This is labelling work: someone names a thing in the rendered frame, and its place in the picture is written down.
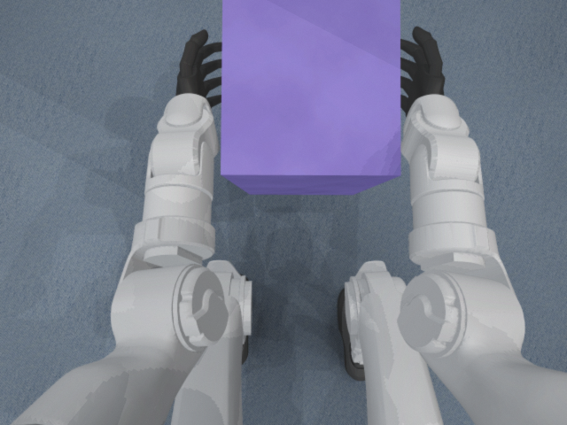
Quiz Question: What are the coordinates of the right robot upper arm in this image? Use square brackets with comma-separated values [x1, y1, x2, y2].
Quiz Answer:
[397, 269, 567, 425]

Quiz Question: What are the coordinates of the robot left hand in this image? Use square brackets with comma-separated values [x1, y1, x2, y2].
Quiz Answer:
[175, 29, 222, 108]

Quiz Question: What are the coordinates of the robot right thigh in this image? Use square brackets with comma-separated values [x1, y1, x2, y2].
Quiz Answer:
[345, 271, 444, 425]

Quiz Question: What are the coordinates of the left robot forearm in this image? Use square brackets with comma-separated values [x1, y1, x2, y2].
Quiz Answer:
[111, 93, 220, 329]

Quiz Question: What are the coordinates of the robot left shin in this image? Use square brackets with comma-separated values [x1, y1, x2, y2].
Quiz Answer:
[207, 260, 246, 344]

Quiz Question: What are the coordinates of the left robot upper arm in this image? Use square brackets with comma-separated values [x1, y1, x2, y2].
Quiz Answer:
[11, 264, 229, 425]

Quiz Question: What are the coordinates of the carton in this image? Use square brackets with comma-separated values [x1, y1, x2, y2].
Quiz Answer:
[221, 0, 401, 195]

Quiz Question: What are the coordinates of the right robot forearm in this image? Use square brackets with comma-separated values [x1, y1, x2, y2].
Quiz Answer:
[400, 94, 517, 298]

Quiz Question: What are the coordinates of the robot right hand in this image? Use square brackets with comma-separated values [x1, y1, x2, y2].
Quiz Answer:
[400, 27, 445, 117]

